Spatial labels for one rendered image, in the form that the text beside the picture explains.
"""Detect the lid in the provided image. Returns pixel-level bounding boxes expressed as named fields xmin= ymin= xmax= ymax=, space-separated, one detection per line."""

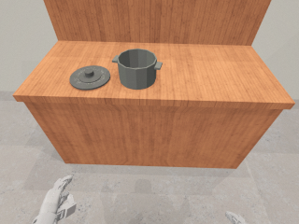
xmin=69 ymin=65 xmax=110 ymax=91

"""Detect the table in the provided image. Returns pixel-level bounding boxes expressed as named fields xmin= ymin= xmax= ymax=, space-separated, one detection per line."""
xmin=12 ymin=0 xmax=295 ymax=169

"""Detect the pot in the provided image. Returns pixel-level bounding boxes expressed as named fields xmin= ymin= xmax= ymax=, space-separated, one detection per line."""
xmin=112 ymin=49 xmax=163 ymax=90

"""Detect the knob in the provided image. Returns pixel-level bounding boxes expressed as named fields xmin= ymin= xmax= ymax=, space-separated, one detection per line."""
xmin=84 ymin=68 xmax=94 ymax=77

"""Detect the robot right hand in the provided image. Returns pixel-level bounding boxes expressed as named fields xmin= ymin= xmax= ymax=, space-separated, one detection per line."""
xmin=225 ymin=211 xmax=249 ymax=224

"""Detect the left robot forearm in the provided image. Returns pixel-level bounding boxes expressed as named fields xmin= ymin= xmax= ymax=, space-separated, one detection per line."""
xmin=32 ymin=212 xmax=58 ymax=224

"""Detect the robot left hand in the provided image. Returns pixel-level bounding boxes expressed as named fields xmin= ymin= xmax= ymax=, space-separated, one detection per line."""
xmin=39 ymin=175 xmax=77 ymax=221

